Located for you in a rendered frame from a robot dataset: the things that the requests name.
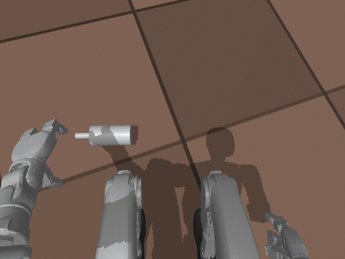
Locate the right robot hand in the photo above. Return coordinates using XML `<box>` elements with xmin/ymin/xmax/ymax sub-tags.
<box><xmin>264</xmin><ymin>212</ymin><xmax>309</xmax><ymax>259</ymax></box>

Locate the right robot foot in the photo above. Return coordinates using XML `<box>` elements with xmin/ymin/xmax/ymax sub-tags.
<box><xmin>193</xmin><ymin>208</ymin><xmax>216</xmax><ymax>259</ymax></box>

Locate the bottle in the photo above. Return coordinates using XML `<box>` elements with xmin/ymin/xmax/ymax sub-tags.
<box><xmin>75</xmin><ymin>125</ymin><xmax>133</xmax><ymax>146</ymax></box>

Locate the left robot hand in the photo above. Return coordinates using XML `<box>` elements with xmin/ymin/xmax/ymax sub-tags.
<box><xmin>11</xmin><ymin>119</ymin><xmax>68</xmax><ymax>188</ymax></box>

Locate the left robot arm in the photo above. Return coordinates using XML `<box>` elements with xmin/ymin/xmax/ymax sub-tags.
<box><xmin>0</xmin><ymin>158</ymin><xmax>45</xmax><ymax>259</ymax></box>

